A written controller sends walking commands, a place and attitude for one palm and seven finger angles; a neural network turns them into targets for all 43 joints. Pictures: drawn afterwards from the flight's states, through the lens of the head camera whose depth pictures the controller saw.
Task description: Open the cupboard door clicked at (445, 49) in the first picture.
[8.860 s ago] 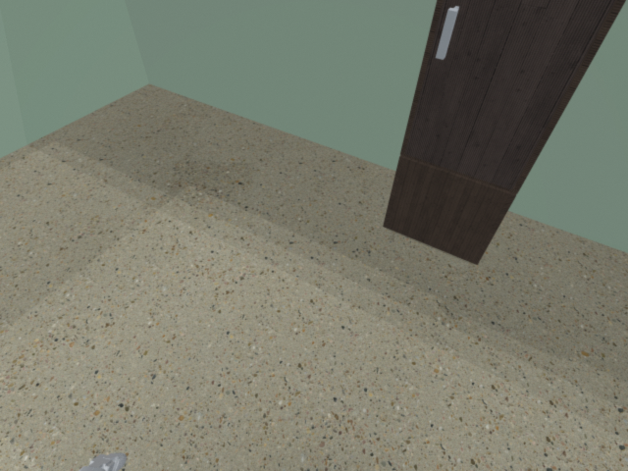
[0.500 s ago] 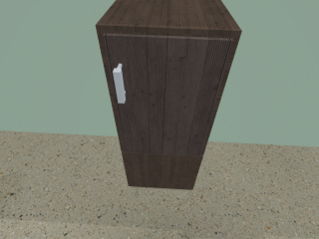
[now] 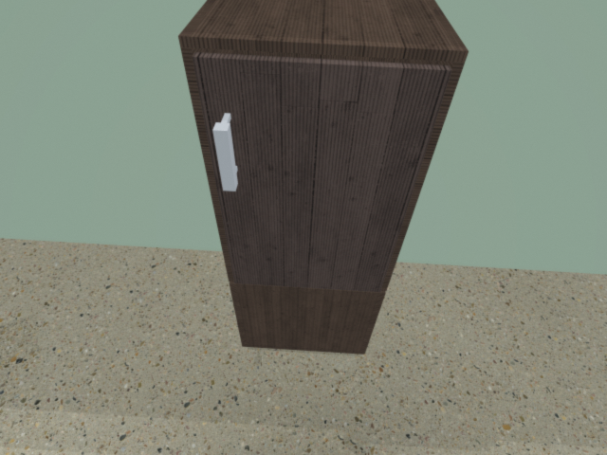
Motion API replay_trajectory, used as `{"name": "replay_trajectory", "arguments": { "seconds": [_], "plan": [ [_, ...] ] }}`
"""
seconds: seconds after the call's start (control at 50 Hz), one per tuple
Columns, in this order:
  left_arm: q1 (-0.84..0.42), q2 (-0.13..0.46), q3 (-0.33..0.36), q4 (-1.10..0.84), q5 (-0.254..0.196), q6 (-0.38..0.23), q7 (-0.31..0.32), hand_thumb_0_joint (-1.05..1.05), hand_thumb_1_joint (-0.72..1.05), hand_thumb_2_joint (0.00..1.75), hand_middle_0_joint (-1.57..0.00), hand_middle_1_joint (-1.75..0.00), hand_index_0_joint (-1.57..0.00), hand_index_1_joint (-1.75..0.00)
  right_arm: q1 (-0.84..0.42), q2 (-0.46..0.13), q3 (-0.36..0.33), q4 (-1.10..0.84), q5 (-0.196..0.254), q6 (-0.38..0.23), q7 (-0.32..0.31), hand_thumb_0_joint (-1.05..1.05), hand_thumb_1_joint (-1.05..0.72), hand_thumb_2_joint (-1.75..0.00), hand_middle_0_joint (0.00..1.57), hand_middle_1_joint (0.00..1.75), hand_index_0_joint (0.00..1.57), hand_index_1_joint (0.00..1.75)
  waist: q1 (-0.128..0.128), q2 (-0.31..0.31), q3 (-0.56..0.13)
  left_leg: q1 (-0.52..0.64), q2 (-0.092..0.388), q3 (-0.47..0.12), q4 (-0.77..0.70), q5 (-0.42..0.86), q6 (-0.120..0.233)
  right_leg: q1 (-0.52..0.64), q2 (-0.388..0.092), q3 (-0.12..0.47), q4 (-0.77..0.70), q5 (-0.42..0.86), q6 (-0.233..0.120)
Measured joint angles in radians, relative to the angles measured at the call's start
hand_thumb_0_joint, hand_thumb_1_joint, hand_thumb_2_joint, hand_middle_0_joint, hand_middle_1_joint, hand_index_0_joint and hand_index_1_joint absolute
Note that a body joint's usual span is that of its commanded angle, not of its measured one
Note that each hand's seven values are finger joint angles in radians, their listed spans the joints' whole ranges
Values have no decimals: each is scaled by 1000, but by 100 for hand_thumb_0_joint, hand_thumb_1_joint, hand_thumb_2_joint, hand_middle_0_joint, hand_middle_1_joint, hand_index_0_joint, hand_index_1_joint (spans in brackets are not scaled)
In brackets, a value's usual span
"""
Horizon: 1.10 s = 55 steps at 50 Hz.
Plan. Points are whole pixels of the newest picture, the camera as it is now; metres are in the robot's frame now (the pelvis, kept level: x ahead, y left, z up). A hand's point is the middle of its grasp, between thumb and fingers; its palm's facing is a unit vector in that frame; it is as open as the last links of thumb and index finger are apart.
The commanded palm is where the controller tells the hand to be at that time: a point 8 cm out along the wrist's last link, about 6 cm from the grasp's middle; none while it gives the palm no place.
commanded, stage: come to a stop and stand still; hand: left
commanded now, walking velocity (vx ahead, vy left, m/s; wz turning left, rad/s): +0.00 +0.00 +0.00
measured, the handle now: (228, 152) +0.57 +0.17 +0.10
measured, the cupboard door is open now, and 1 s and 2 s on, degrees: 0 0 0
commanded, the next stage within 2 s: look again from close up in 1.18 s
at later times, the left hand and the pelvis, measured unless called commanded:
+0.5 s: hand out of the picture +0.07 +0.20 -0.15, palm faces +0.00 -0.96 -0.29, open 7.4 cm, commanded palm none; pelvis -0.01 -0.02 +0.00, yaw +0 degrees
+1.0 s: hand out of the picture +0.00 +0.22 -0.16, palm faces -0.03 -0.96 -0.27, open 7.4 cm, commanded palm none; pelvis -0.02 +0.00 +0.01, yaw +0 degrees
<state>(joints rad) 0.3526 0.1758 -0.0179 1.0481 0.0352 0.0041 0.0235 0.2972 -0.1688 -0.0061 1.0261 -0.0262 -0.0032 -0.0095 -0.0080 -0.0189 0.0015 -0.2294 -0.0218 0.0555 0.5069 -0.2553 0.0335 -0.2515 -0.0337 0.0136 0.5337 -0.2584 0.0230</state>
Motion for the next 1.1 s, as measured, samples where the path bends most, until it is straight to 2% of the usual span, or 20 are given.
{"name": "replay_trajectory", "arguments": {
  "seconds": [0.14,0.3,0.46,0.64,0.9,1.1],
  "plan": [
    [19,-3,0,-23,-11,-16,5,1,90,90,-20,-30,-20,-30,-3,-16,-12,-30,10,-7,-9,1,-91,-90,20,30,20,30,-2,20,-25,-5,31,-19,52,-44,-22,13,30,-19,17,-28,-22],
    [-44,29,9,-55,-18,-30,10,1,90,90,-20,-30,-20,-30,-59,-48,-21,-34,12,-10,-8,1,-91,-90,20,30,20,30,0,14,-17,31,43,-21,31,-32,-34,47,42,-21,0,-18,-34],
    [-113,80,15,-72,-19,-30,5,1,90,90,-20,-30,-20,-30,-98,-86,-21,-27,8,-4,3,1,-91,-90,20,30,20,30,-4,13,-1,44,43,-18,-12,11,-35,59,43,-19,-44,26,-34],
    [-139,117,15,-60,-18,-16,-4,1,90,90,-20,-30,-20,-30,-82,-109,-11,5,6,3,16,1,-91,-90,20,30,20,30,-8,13,13,38,32,-14,-54,56,-23,57,33,-14,-95,76,-20],
    [-100,102,11,-4,-14,-2,-8,1,90,90,-20,-30,-20,-30,-38,-96,-8,58,9,8,22,1,-91,-90,20,30,20,30,-7,11,31,18,7,-8,-81,81,-2,38,8,-9,-120,100,1],
    [-87,78,7,31,-13,-6,-3,1,90,90,-20,-30,-20,-30,-66,-79,-9,70,14,-1,18,1,-91,-90,20,30,20,30,3,8,36,31,-1,-5,-93,79,6,49,0,-6,-127,96,9]
  ]
}}
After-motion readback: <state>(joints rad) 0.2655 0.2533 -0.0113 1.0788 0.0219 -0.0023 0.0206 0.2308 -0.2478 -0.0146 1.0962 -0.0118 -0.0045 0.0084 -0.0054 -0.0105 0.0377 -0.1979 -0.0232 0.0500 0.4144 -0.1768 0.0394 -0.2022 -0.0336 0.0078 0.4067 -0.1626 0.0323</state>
